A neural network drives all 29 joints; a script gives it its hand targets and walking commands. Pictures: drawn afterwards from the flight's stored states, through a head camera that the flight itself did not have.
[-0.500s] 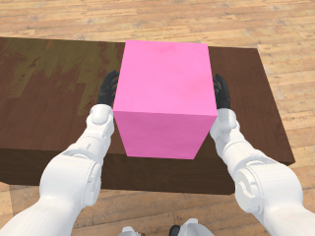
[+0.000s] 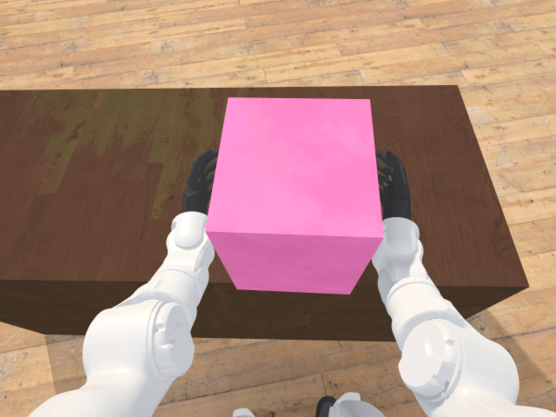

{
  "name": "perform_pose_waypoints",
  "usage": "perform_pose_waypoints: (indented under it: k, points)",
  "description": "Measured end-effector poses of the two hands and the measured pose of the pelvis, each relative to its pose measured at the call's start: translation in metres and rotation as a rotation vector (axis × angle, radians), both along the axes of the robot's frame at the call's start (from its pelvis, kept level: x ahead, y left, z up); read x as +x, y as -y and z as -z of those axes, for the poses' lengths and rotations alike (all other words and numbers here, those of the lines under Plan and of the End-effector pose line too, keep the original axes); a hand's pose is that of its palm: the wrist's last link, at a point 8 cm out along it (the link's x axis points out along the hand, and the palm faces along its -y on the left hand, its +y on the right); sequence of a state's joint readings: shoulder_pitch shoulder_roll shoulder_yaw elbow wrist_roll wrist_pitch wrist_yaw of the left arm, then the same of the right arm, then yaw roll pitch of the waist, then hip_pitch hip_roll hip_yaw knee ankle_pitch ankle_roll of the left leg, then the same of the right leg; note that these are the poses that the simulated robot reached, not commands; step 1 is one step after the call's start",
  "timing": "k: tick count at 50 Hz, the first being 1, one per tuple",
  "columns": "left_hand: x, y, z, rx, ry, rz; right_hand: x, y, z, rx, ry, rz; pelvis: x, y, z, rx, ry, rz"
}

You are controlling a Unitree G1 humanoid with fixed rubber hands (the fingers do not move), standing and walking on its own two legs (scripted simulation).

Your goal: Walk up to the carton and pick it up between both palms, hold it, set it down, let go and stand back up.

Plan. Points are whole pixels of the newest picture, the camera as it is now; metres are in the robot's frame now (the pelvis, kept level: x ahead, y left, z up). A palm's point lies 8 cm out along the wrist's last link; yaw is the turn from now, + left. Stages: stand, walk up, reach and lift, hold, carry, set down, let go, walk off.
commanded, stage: reach and lift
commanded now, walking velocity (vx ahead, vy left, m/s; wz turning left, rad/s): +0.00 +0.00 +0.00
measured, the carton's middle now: (295, 206) +0.45 -0.03 -0.01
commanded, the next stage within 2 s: none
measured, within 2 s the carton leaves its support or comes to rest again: neither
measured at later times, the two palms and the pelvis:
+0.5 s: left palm (197, 206) +0.44 +0.12 +0.01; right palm (392, 209) +0.41 -0.17 +0.01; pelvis +0.03 +0.00 +0.02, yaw +0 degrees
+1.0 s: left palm (197, 206) +0.44 +0.12 +0.01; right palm (392, 209) +0.41 -0.17 +0.01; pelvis +0.02 +0.00 +0.02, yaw +0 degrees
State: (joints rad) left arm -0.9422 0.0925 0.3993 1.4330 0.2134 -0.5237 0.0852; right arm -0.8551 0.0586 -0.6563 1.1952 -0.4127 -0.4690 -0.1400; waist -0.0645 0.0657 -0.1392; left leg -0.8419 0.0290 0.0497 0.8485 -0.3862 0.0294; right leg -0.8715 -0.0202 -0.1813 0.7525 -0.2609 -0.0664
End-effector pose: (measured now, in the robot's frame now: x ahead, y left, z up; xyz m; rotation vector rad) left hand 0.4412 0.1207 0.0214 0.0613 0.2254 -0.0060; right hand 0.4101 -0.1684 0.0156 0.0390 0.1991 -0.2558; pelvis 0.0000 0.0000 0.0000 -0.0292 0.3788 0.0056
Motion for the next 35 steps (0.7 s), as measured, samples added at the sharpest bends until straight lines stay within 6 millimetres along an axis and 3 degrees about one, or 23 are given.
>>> perform_pose_waypoints:
  k: [15, 35]
  points:
    - [0.000, -0.001, 0.006, -0.030, -0.021, -0.013, 0.001, -0.001, 0.004, -0.013, -0.014, -0.006, 0.026, -0.004, -0.014, -0.005, 0.014, 0.001]
    - [0.000, -0.001, 0.007, -0.027, 0.000, -0.012, 0.001, -0.001, 0.004, -0.021, -0.012, -0.006, 0.025, -0.006, -0.017, -0.014, 0.008, -0.003]
